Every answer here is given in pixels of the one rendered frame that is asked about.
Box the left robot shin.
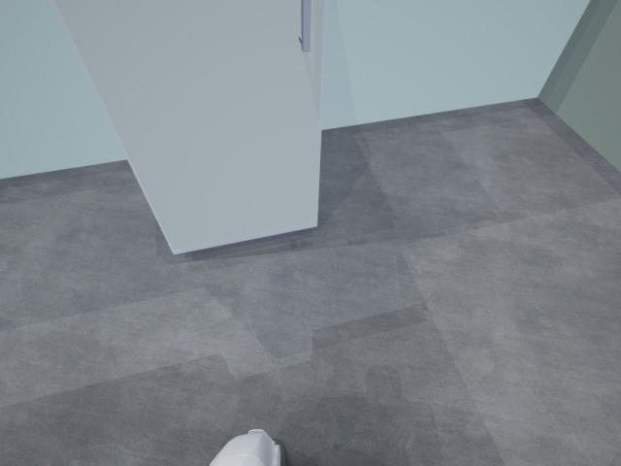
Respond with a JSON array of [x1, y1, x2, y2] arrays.
[[247, 429, 272, 441]]

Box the fridge door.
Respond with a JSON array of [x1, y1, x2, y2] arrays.
[[54, 0, 324, 250]]

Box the robot left thigh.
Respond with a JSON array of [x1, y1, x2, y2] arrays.
[[210, 434, 280, 466]]

